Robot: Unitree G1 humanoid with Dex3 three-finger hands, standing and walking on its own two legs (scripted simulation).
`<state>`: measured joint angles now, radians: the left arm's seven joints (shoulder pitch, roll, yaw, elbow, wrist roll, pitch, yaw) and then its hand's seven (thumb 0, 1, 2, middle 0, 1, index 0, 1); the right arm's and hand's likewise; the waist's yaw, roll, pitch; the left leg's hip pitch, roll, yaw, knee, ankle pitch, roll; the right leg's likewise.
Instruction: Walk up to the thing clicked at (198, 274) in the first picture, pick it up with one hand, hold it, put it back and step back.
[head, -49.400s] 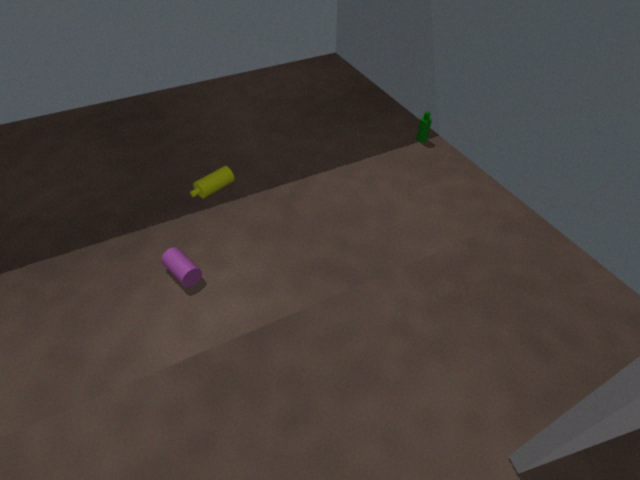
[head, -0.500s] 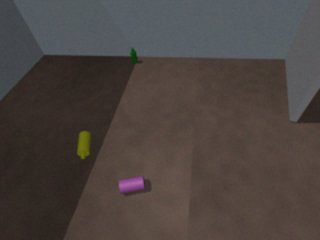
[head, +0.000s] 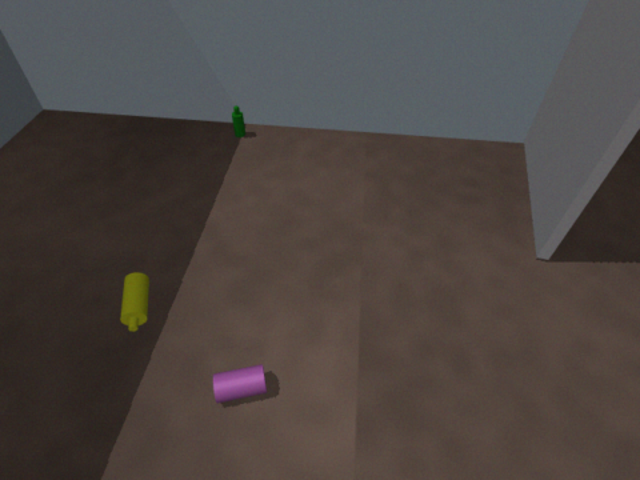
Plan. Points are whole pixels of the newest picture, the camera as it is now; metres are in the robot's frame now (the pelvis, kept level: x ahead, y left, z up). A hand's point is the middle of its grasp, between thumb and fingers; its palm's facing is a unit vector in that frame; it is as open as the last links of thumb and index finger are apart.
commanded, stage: stand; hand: left
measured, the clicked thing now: (240, 383) +0.56 +0.23 -0.72
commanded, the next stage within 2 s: walk up in 0.68 s
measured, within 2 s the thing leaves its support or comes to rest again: neither
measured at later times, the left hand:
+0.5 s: hand out of the picture +0.11 +0.23 -0.14, palm faces -0.02 -0.94 -0.34, open 7.4 cm
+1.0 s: hand out of the picture +0.04 +0.24 -0.16, palm faces -0.02 -0.90 -0.43, open 7.4 cm
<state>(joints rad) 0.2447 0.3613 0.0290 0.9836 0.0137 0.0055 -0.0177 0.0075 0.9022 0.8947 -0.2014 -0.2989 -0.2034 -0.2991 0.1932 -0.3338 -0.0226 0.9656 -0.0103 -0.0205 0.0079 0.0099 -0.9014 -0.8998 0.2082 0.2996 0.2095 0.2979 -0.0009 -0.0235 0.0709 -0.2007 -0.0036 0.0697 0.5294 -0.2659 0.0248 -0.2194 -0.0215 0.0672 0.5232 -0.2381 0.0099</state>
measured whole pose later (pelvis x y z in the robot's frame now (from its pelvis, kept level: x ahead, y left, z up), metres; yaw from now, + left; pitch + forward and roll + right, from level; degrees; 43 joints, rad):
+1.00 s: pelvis -0.04 -0.05 -0.02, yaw +0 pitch -3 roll +2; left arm 0.10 0.40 0.05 0.99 0.02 0.04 0.00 0.01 0.90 0.89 -0.20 -0.30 -0.20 -0.30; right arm 0.00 -0.39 -0.05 1.03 -0.01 0.06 0.01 0.01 -0.90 -0.90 0.21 0.30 0.21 0.30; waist 0.01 0.00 0.20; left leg -0.33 0.05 0.04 0.64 -0.25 -0.02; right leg -0.37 0.02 0.02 0.70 -0.25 -0.04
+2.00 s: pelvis -0.28 -0.02 -0.01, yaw +3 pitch -2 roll +1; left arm 0.14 0.36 0.05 0.88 0.04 0.01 0.01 0.01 0.90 0.89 -0.21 -0.30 -0.21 -0.30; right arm 0.13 -0.39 -0.05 0.94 -0.02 0.03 0.00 0.01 -0.91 -0.90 0.21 0.30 0.21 0.30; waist 0.01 0.02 0.12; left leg -0.23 -0.01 -0.05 0.63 -0.37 -0.01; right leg -0.32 -0.05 0.03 0.70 -0.34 0.03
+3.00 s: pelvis -0.29 -0.03 +0.01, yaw +1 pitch -2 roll +0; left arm 0.07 0.35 0.02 1.09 0.01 -0.02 0.00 0.01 0.90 0.89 -0.20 -0.30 -0.20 -0.30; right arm 0.07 -0.35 -0.02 1.07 -0.01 -0.01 0.00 0.01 -0.90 -0.90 0.21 0.30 0.21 0.30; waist 0.00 0.00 0.06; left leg -0.12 0.01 -0.03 0.40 -0.24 -0.01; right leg -0.11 -0.01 0.02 0.38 -0.23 0.02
